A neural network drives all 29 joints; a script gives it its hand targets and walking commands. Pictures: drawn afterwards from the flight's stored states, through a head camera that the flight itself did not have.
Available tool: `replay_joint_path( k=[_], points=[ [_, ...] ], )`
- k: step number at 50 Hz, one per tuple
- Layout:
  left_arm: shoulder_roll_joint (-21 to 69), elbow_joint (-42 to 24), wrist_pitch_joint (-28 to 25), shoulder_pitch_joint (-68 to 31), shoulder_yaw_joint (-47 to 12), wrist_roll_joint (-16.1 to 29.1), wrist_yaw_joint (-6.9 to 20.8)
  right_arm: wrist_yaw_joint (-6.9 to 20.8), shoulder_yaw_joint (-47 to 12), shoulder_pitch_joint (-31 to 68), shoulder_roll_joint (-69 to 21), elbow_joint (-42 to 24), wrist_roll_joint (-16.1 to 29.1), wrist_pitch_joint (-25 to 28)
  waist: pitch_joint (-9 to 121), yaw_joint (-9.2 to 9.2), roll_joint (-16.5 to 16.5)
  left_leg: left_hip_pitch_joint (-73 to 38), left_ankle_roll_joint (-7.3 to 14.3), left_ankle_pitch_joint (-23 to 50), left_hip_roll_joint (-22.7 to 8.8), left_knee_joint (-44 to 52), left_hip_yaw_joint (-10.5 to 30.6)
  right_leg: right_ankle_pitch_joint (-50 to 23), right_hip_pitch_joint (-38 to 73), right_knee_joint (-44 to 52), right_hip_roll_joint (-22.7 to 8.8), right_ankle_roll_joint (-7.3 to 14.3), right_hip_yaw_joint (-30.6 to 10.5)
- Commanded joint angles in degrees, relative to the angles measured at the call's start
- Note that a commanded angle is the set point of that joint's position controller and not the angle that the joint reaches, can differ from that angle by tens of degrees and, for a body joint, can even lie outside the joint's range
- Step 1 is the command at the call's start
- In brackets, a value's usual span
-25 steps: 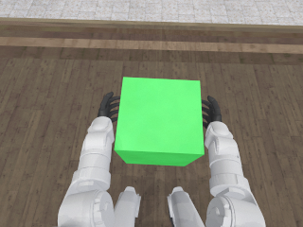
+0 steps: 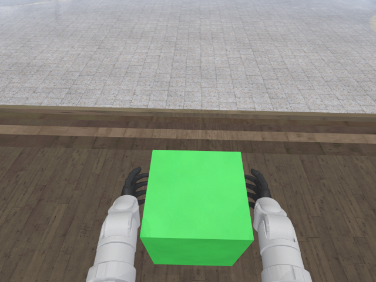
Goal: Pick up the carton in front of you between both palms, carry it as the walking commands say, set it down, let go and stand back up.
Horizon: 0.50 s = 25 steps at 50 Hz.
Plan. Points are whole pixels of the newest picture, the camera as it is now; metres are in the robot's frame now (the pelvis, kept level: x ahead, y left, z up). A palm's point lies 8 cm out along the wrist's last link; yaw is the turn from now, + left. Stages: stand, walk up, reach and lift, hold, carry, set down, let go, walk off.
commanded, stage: reach and lift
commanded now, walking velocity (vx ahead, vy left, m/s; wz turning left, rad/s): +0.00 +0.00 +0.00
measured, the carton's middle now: (194, 211) +0.31 +0.00 -0.07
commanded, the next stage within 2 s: hold in 1.06 s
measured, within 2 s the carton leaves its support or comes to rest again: neither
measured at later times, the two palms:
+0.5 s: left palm (126, 197) +0.29 +0.15 +0.03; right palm (264, 200) +0.29 -0.15 +0.03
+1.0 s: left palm (125, 194) +0.29 +0.15 +0.04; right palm (266, 195) +0.29 -0.15 +0.05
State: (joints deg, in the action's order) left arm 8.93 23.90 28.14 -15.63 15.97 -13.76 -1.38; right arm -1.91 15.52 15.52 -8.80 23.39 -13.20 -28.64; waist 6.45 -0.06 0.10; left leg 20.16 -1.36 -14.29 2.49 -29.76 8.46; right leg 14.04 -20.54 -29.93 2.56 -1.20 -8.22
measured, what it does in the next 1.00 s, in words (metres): stands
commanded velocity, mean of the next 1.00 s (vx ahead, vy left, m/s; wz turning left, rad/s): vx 0.00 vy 0.00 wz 0.00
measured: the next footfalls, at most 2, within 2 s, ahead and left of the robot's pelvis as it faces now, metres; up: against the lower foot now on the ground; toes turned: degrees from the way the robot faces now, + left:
none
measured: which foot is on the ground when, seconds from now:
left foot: down 0.00-1.00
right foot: down 0.00-1.00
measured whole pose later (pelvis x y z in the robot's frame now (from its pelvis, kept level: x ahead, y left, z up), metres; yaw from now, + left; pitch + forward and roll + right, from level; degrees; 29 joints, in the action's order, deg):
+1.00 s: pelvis +0.01 +0.00 +0.01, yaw +0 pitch -5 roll +0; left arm 8.6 16.6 39.2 -14.6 13.0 -16.1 0.0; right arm -0.1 12.9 14.9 -8.7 16.6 -16.2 -39.4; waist 0.5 0.0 0.0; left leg 4.4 -1.0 -11.2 1.6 -20.1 8.0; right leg 11.0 -4.7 -20.3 1.8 -0.9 -7.8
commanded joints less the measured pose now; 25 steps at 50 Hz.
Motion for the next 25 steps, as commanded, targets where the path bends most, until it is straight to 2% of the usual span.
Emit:
replay_joint_path(
  k=[1,5,9,15,25],
  points=[
    [55.15,0.05,2.26,-26.14,-33.82,10.91,15.17,15.0,-33.87,25.23,-56.49,0.51,10.59,-2.15,12.6,-0.23,-0.43,-10.65,0.5,14.09,3.59,6.45,-4.69,-14.69,12.32,6.7,3.1,-0.03,4.08],
    [54.05,0.98,4.62,-26.17,-30.62,9.58,15.59,15.72,-30.57,25.71,-55.12,1.5,9.07,-4.45,5.79,0.05,-0.17,-10.51,0.64,7.83,3.31,8.91,-5.02,-8.15,12.21,9.01,2.97,0.39,4.47],
    [54.13,1.93,5.05,-30.3,-28.23,8.63,16.28,16.52,-28.03,29.82,-54.97,2.7,7.84,-4.77,3.31,-0.04,-0.01,-10.02,0.8,2.5,3.09,9.35,-5.39,-2.7,11.62,9.37,2.91,0.61,4.99],
    [56.03,0.57,4.74,-34.91,-29.67,9.34,16.56,17.03,-29.37,34.55,-56.32,1.32,8.72,-4.29,7.8,-0.14,0.24,-11.78,0.76,3.37,3.01,8.68,-5.41,-3.5,13.34,8.52,2.99,0.74,5.35],
    [55.08,-0.86,5.87,-32.24,-30.16,9.49,16.15,16.96,-29.72,32.23,-54.98,-0.16,8.79,-5.32,8.45,-0.1,0.14,-14.39,0.41,7.14,3.23,9.89,-5.42,-7.18,15.47,9.59,3.31,0.51,5.36]
  ],
)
